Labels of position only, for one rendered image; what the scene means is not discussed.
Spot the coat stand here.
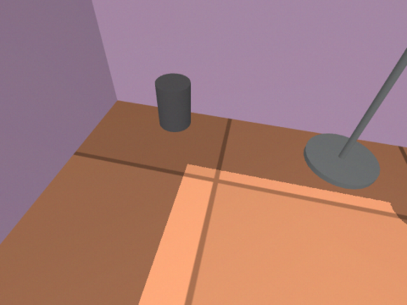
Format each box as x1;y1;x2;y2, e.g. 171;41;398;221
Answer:
303;48;407;189

